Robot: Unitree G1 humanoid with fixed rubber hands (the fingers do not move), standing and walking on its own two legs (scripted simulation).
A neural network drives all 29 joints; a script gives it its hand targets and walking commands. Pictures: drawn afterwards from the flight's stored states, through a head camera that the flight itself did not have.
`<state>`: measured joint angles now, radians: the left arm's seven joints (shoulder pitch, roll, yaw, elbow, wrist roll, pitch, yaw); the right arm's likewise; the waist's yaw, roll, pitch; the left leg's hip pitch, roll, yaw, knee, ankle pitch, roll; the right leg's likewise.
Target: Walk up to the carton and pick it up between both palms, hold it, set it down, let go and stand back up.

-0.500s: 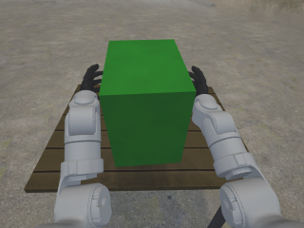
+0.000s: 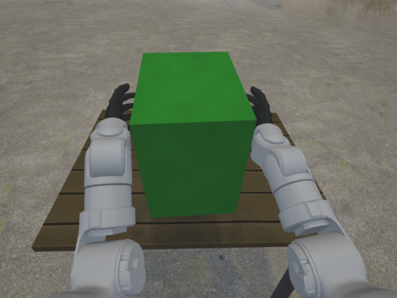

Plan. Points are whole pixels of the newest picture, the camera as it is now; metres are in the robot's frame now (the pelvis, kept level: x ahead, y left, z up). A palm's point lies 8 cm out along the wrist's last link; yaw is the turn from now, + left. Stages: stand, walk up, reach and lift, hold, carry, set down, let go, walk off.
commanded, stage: hold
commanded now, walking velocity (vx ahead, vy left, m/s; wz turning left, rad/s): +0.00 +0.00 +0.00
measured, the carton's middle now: (189, 133) +0.41 +0.01 +0.18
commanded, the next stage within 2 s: set down in 0.14 s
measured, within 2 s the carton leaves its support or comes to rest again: neither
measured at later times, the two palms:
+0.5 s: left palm (117, 117) +0.39 +0.15 +0.23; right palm (257, 127) +0.38 -0.13 +0.21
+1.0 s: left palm (127, 130) +0.42 +0.14 +0.18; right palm (254, 139) +0.40 -0.13 +0.17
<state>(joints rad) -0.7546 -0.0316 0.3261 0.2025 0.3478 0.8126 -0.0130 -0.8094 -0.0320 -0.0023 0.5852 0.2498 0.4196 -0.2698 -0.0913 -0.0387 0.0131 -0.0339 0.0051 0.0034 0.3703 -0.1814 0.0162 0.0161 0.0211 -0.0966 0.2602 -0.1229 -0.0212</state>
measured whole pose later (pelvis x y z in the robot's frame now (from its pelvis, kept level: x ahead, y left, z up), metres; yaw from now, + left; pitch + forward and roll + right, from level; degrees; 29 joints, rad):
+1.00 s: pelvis +0.02 +0.01 +0.00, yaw +1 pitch -7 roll -2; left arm -0.75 -0.05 0.29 0.38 0.36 0.52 0.02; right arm -0.72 0.03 -0.14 0.73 0.06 0.04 -0.19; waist -0.09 -0.07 0.07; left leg -0.03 -0.01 -0.01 0.36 -0.21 0.02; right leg 0.04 0.01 -0.11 0.23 -0.14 -0.01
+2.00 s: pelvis +0.04 +0.01 +0.00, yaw -1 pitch -1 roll -1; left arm -0.82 -0.03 0.39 0.85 0.33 0.20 0.03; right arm -0.75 0.10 -0.44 0.92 -0.19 -0.10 -0.14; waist -0.07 -0.04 -0.01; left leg -0.12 -0.01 0.02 0.32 -0.19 0.02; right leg -0.07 0.01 -0.09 0.21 -0.12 -0.01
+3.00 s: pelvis +0.05 +0.01 +0.00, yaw -2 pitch +9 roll -1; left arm -0.89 -0.01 0.47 1.10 0.36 0.00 0.04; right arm -0.77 0.17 -0.66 0.92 -0.43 -0.17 -0.10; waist -0.09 -0.02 -0.08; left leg -0.29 0.00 0.03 0.34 -0.20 0.02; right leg -0.26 0.01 -0.07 0.23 -0.13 0.00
